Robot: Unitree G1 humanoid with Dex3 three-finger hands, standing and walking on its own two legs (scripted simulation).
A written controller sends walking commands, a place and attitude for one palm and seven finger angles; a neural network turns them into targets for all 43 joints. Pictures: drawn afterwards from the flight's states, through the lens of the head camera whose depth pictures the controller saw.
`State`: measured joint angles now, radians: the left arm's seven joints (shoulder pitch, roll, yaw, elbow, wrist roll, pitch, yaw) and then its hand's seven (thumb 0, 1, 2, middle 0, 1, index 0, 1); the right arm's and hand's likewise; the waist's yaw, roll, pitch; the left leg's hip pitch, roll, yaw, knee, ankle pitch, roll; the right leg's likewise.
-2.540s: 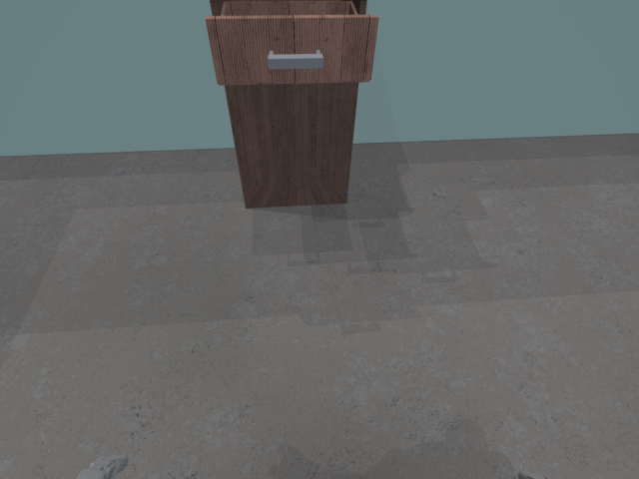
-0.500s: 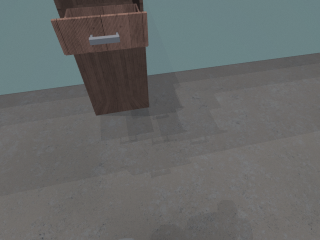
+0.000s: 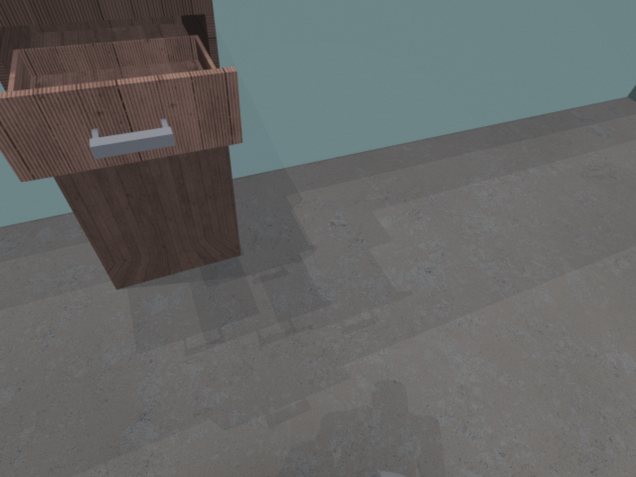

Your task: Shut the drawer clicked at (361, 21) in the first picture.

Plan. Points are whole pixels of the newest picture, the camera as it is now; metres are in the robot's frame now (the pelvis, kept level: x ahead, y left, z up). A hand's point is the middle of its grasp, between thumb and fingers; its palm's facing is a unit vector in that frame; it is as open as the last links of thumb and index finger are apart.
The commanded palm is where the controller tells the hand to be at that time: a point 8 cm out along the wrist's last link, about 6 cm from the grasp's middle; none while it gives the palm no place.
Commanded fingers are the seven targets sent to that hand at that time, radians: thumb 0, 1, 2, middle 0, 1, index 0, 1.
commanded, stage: walk to a spot facing it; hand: left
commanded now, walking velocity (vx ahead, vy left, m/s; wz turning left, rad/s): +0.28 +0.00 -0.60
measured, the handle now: (132, 135) +0.63 +0.40 +0.05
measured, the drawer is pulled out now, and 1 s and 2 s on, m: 0.28 0.28 0.28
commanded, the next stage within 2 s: turn to face it in 0.32 s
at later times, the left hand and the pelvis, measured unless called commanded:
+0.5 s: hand (268, 361) +0.33 +0.11 -0.18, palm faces -0.27 -0.94 -0.19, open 7.4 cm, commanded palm none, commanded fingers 0.00 0.90 0.90 -0.20 -0.30 -0.20 -0.30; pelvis +0.16 -0.03 -0.02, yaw -14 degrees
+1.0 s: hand (204, 391) +0.27 +0.20 -0.18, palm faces +0.05 -0.98 -0.20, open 7.4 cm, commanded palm none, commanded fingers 0.00 0.90 0.90 -0.20 -0.30 -0.20 -0.30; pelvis +0.20 +0.00 +0.00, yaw +0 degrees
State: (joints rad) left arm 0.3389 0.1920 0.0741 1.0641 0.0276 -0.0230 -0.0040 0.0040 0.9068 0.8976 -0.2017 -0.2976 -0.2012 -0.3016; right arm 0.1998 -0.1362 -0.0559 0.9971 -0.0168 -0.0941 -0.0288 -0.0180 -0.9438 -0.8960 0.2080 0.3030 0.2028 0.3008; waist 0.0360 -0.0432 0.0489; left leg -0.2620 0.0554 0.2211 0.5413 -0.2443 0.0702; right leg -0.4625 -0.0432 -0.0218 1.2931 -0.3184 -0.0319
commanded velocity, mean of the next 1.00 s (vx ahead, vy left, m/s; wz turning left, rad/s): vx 0.02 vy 0.00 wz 0.13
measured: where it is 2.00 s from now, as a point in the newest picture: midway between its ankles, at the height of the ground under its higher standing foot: outside the picture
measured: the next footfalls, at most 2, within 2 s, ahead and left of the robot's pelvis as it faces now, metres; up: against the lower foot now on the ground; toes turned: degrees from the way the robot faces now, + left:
right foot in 0.44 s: +0.25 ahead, -0.13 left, +0.00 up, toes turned -21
left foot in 0.86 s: +0.27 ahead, +0.09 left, +0.00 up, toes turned +4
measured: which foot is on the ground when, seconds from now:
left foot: down 0.00-0.42, up 0.44-0.84, down 0.86-1.00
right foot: up 0.00-0.42, down 0.44-0.86, up 0.88-1.00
